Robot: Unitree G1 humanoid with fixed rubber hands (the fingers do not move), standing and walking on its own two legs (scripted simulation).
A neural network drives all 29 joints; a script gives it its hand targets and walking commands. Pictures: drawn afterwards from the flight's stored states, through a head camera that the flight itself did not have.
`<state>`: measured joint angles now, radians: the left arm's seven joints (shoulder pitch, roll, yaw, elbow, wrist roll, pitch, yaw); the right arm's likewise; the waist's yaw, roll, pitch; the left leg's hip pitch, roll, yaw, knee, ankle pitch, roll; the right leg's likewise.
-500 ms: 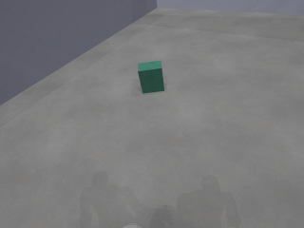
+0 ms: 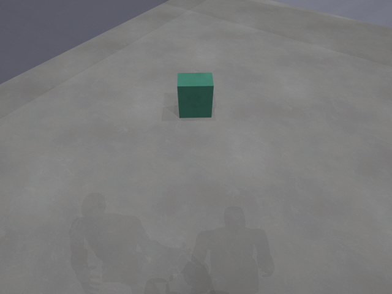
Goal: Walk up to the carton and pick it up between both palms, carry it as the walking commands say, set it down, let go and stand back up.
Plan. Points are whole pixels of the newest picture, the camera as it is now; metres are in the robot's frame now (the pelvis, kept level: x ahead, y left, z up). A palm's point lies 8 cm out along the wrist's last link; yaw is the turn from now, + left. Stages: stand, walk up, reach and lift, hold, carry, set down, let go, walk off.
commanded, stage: walk up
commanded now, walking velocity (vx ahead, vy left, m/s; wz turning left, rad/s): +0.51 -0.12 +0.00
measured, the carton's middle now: (195, 96) +1.48 +0.03 -0.62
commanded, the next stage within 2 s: none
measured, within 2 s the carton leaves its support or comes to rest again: neither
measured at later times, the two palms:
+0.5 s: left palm (155, 198) +0.40 +0.14 -0.12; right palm out of the picture +0.16 -0.29 -0.15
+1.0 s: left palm (139, 213) +0.35 +0.18 -0.11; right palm (274, 132) +0.65 -0.24 -0.13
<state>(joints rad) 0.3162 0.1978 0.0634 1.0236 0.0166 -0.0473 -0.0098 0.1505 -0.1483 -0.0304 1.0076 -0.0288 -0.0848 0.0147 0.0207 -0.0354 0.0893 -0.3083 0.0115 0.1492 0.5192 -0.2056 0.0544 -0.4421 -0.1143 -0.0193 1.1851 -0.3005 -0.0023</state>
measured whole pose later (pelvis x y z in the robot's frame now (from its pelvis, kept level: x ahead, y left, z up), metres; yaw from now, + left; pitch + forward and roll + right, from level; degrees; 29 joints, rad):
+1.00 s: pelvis +0.48 -0.03 +0.00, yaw +0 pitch +1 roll +1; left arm 0.53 0.13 0.05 1.09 0.03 -0.07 0.01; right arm 0.04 -0.22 -0.05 0.97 -0.03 0.00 0.07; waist 0.13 0.03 0.04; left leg -0.50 0.09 0.10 0.56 -0.09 -0.04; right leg 0.07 -0.10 -0.11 0.29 -0.36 0.06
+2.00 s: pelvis +0.91 -0.03 +0.02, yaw +0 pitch -2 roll +2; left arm 0.42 0.15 0.06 1.07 0.02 -0.05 0.01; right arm 0.10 -0.25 -0.07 1.00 -0.03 0.04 0.04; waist 0.06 0.05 0.06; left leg -0.56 0.12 0.04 0.91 -0.12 -0.04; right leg -0.14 -0.09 -0.12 0.40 -0.23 -0.01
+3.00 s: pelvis +1.02 +0.01 +0.01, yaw +1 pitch -3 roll +0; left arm 0.20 0.14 0.04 1.11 0.00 0.02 0.02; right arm 0.27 -0.16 0.00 1.14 -0.02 0.00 -0.02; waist 0.00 0.02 0.06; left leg -0.13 0.08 0.08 0.38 -0.19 -0.04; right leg -0.21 -0.01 -0.06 0.37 -0.10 -0.02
